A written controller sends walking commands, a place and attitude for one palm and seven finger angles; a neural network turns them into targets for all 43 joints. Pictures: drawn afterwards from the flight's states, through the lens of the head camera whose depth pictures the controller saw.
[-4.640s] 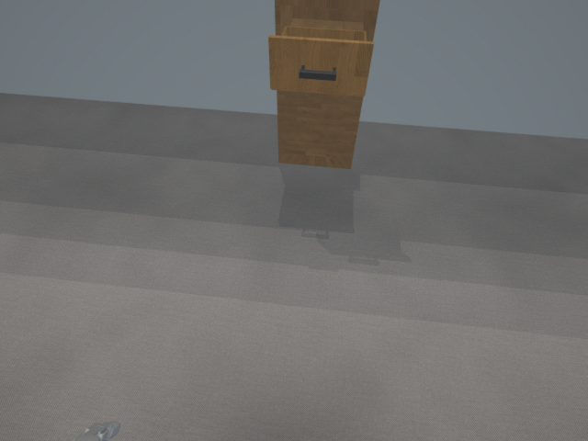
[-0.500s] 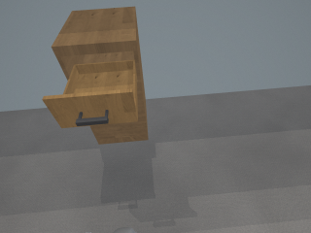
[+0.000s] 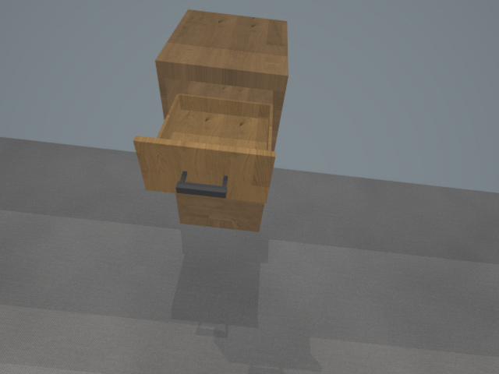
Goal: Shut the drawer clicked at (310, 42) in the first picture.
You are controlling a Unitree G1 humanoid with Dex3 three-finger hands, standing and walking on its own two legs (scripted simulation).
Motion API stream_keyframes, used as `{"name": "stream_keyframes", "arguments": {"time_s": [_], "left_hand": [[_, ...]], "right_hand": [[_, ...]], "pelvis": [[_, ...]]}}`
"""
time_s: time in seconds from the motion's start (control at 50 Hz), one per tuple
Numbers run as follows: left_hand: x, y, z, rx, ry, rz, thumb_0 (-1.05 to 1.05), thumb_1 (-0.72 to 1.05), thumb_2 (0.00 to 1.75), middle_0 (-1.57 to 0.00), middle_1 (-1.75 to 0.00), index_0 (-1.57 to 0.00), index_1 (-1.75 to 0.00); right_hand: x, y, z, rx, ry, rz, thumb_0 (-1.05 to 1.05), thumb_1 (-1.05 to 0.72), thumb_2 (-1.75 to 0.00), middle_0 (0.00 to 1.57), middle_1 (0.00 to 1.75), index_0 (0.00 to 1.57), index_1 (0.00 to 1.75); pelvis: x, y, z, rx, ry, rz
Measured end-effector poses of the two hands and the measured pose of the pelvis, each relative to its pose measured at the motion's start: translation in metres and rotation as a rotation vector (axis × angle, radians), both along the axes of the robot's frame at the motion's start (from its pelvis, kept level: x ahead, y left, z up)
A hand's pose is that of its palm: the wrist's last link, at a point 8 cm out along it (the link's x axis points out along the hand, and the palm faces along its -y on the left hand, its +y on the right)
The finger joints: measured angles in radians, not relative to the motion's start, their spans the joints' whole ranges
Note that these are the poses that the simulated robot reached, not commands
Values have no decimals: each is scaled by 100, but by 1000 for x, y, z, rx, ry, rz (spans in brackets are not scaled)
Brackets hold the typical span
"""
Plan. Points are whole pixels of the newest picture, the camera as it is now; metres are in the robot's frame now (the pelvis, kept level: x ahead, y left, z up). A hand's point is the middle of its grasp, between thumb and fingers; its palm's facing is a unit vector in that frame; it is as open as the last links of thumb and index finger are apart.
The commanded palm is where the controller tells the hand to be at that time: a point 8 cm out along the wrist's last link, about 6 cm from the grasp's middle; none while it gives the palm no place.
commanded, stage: take the last steps up to it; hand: left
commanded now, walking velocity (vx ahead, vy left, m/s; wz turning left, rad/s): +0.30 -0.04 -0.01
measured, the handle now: (203, 183) +0.56 +0.16 -0.10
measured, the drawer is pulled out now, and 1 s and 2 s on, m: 0.30 0.30 0.30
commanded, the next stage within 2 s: come to a stop and stand still in 0.78 s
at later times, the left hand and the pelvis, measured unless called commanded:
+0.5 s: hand (193, 361) +0.18 +0.11 -0.17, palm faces +0.07 -0.97 -0.23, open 7.2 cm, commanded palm none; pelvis +0.11 -0.08 -0.01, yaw +1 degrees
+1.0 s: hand (181, 353) +0.20 +0.14 -0.19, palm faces +0.09 -0.98 -0.16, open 7.4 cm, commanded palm none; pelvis +0.24 -0.02 -0.01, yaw +0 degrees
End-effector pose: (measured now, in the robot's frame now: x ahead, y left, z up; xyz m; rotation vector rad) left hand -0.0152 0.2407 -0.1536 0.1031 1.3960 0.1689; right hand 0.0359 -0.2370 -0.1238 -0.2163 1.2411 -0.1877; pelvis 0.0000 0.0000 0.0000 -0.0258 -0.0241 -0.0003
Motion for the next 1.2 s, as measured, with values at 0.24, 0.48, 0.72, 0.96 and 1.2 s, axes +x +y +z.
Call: {"name": "stream_keyframes", "arguments": {"time_s": [0.24, 0.48, 0.72, 0.96, 1.2], "left_hand": [[122, -36, 12, 16, -134, -108, 1, 91, 90, -20, -30, -20, -30], [186, -85, 19, 64, -248, -37, -1, 94, 90, -20, -30, -20, -30], [130, -91, 7, -4, 41, 71, 0, 92, 90, -20, -30, -20, -30], [178, -58, -9, -38, 152, 69, 1, 91, 90, -20, -30, -20, -30], [302, -58, -1, 74, -93, -30, 0, 91, 90, -20, -30, -20, -30]], "right_hand": [[-85, 2, -21, 103, 279, -162, 0, -91, -90, 20, 30, 20, 30], [5, -55, -37, 127, 259, -123, 1, -91, -90, 20, 30, 19, 30], [214, -54, -17, 84, -41, 49, 0, -91, -90, 19, 30, 19, 30], [295, -3, -15, 57, -119, 47, -2, -93, -90, 20, 30, 20, 30], [260, -41, -40, 75, 48, -30, -1, -93, -90, 20, 30, 20, 30]], "pelvis": [[43, -26, -4, 39, 1, -15], [107, -75, -9, 32, -17, 10], [174, -61, -4, 10, 5, 25], [237, -25, -12, 30, -3, 1], [252, -54, -18, 66, -12, -4]]}}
